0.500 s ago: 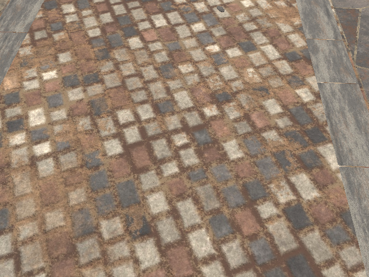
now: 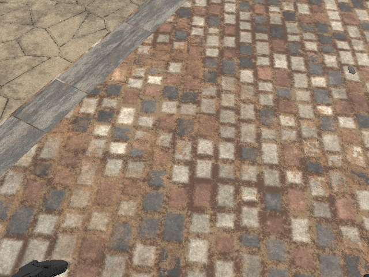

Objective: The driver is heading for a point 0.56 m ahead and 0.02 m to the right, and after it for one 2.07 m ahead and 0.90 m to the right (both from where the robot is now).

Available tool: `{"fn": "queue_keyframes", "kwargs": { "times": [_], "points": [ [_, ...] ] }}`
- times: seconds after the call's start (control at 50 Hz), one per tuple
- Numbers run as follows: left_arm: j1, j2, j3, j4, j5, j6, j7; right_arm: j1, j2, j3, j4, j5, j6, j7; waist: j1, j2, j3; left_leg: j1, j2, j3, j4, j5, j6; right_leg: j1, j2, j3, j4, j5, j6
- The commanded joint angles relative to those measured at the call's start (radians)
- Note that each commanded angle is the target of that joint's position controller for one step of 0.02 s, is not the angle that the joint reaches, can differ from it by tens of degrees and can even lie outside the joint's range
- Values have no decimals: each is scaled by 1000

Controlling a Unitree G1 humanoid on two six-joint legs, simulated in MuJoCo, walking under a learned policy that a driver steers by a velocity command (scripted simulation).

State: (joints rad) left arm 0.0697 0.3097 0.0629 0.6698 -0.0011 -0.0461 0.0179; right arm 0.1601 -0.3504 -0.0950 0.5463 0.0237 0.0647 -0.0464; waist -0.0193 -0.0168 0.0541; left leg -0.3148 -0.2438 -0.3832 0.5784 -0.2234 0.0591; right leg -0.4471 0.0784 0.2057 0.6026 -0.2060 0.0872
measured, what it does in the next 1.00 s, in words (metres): walks ahead: right foot, then left foot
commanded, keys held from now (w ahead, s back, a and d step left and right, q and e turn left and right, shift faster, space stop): q+shift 0.10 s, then shift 0.14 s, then w+shift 0.48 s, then w+e+shift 0.28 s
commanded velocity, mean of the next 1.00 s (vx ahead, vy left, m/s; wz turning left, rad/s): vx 0.54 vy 0.00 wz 0.21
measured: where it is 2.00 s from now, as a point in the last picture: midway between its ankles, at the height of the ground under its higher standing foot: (194, 97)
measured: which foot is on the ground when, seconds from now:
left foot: down 0.00-0.02, up 0.04-0.42, down 0.44-0.88, up 0.90-1.00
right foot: up 0.00-0.02, down 0.04-0.44, up 0.46-0.84, down 0.86-1.00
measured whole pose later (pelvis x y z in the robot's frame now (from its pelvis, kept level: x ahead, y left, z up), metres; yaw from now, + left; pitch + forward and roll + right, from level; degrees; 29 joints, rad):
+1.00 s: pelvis +0.36 +0.03 -0.01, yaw +9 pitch +1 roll -2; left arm 0.30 0.32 0.07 0.79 0.02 -0.02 -0.03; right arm 0.29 -0.26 0.00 0.80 -0.05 -0.10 0.01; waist 0.00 0.02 0.03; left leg -0.34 0.04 -0.05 1.27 -0.27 0.05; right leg -0.34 0.14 -0.03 0.56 -0.24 -0.12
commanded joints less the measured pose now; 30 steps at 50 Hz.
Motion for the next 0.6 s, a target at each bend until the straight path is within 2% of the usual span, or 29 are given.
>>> {"fn": "queue_keyframes", "kwargs": {
  "times": [0.02, 0.04, 0.06, 0.08, 0.1, 0.12, 0.14, 0.18, 0.24, 0.26, 0.3, 0.36, 0.4, 0.42, 0.44, 0.46, 0.48, 0.5, 0.52, 0.54, 0.56, 0.6],
  "points": [
    [6, 113, 47, -55, -6, -31, -8, -17, -88, -21, -76, 9, -8, 8, 21, 143, -165, 59, 177, -210, 31, 20, 45, 232, -63, -14, -272, 182, -52],
    [-11, 161, 55, -72, 6, -18, -2, 90, -19, -2, -60, -2, -7, 14, -40, -60, -223, -71, 80, -65, 239, -368, -4, 407, -285, 160, -243, 321, -147],
    [1, 181, 55, -85, 45, -1, -2, 91, -82, -17, -91, 4, -12, 20, -49, -229, -183, -240, 14, 88, 430, -493, -56, 382, -431, 357, -272, 428, -299],
    [17, 147, 56, -89, 41, 0, 2, 108, -174, -42, -77, -4, -21, 28, -37, -202, -172, -281, 98, 119, 583, -430, -111, 355, -480, 388, -265, 420, -358],
    [-17, 118, 49, -96, 30, 7, 11, 90, -201, -52, -59, 9, -16, 30, -32, -180, -145, -321, 153, 165, 651, -339, -130, 334, -436, 297, -269, 259, -340],
    [-26, 86, 39, -103, 22, 19, 20, 79, -192, -50, -33, 7, -6, 23, -14, -109, -123, -313, 182, 183, 694, -260, -140, 297, -350, 202, -270, 118, -295],
    [-35, 84, 31, -106, 14, 29, 29, 77, -158, -39, -31, 0, 1, 19, -8, -84, -97, -314, 181, 218, 746, -214, -146, 256, -311, 137, -274, 117, -277],
    [-13, 91, 25, -93, 18, 42, 34, 59, -94, -13, -40, -3, 0, 19, 9, -75, -76, -291, 194, 291, 712, -187, -154, 229, -271, 42, -296, 195, -284],
    [43, 108, 30, -69, 22, 52, 28, 20, -56, 6, -50, -5, -16, 13, 48, -122, -120, -267, 221, 320, 555, -211, -162, 320, -277, 0, -289, 242, -314],
    [70, 119, 35, -61, 14, 53, 24, 30, -48, 12, -45, -9, -19, 16, 56, -132, -163, -244, 233, 337, 491, -216, -156, 344, -284, 5, -314, 61, -312],
    [83, 158, 46, -50, -12, 49, 11, 60, -39, 23, -34, -7, -29, 33, 52, -198, -179, -142, 244, 380, 355, -257, -127, 291, -302, 36, -385, -265, -299],
    [81, 175, 48, -37, -31, 32, -6, 121, -58, 22, 20, -10, -50, 48, 22, -200, -120, 78, 227, 439, 118, -255, -55, 133, -317, 22, -430, -398, -271],
    [69, 160, 41, -32, -40, 28, -12, 206, -31, 30, 81, -12, -66, 50, -34, -132, -52, 228, 215, 486, -126, -102, 3, 23, -295, -24, -374, -422, -243],
    [56, 118, 29, -39, -33, 22, -13, 279, -18, 33, 124, -13, -75, 48, -69, -65, -28, 345, 205, 488, -217, -87, 21, -76, -251, -79, -273, -406, -208],
    [17, 28, 2, -64, -20, 6, -22, 378, -31, 29, 151, -11, -88, 44, -109, 82, -54, 535, 351, 255, -272, -203, 57, -281, -176, -166, 35, -343, -142],
    [-9, -25, -14, -119, -13, -27, -41, 368, -131, 11, 114, -10, -99, 44, -85, 214, -26, 576, 589, -134, -318, -416, 169, -556, -99, -248, 311, -311, -92],
    [-93, 36, 0, -146, 73, 3, -44, 355, -188, -7, 101, -87, -93, 45, -134, 213, -4, 469, 659, -288, -469, -667, 210, -639, -119, -202, 376, -242, -100],
    [-139, 77, 16, -153, 64, 13, -52, 296, -137, 5, 103, -87, -97, 46, -107, 146, 93, 405, 610, -221, -486, -614, 193, -654, -157, -164, 411, -121, -94],
    [-81, 87, 20, -127, 56, 16, -63, 251, -105, 17, 102, -70, -107, 51, -61, 135, 92, 359, 549, -117, -480, -493, 161, -587, -164, -164, 395, -41, -82],
    [-19, 99, 25, -95, 55, 23, -75, 233, -89, 24, 109, -56, -117, 54, -29, 147, 69, 328, 492, -23, -491, -402, 139, -504, -166, -182, 390, 1, -69],
    [11, 107, 29, -75, 56, 31, -83, 242, -78, 29, 121, -47, -129, 54, -21, 147, 53, 297, 460, 38, -510, -343, 134, -445, -161, -201, 397, 42, -60],
    [2, 87, 24, -67, 44, 41, -90, 277, -66, 32, 152, -43, -142, 59, -20, 127, 56, 287, 436, 103, -530, -264, 135, -419, -153, -216, 391, 96, -56]
  ]
}}
Keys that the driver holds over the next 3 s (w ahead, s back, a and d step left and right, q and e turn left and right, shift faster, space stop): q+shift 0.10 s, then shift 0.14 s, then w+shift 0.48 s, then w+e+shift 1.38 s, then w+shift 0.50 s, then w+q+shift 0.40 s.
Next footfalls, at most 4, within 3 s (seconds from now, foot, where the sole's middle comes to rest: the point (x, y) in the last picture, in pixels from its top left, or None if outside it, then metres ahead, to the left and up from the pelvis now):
0.04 right None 0.13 -0.14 -0.77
0.44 left None -0.01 0.08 -0.77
0.86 right None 0.44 -0.01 -0.77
1.30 left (127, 178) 0.84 0.22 -0.77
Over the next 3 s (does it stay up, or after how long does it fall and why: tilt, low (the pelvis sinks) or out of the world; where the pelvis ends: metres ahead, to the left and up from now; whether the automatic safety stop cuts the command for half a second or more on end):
stays up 1.76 -0.85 -0.02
